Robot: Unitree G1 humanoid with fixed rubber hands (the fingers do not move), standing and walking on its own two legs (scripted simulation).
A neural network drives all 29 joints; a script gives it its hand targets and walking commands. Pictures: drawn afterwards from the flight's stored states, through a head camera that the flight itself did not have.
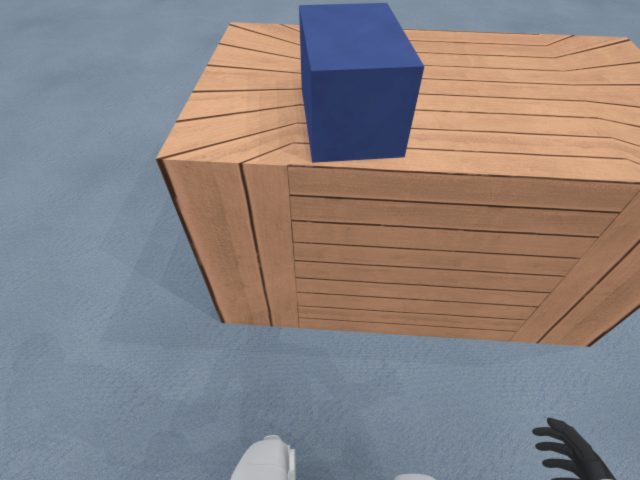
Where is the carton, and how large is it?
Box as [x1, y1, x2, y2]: [299, 3, 423, 162]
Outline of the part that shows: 387,3 299,5 301,82 312,162 404,156 422,75 423,65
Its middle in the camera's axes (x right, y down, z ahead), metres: +0.06 -0.35 +0.81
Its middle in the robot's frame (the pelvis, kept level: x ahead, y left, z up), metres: +0.84 -0.02 +0.07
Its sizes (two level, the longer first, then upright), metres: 0.297 0.194 0.191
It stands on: a pedestal, 0.70 m high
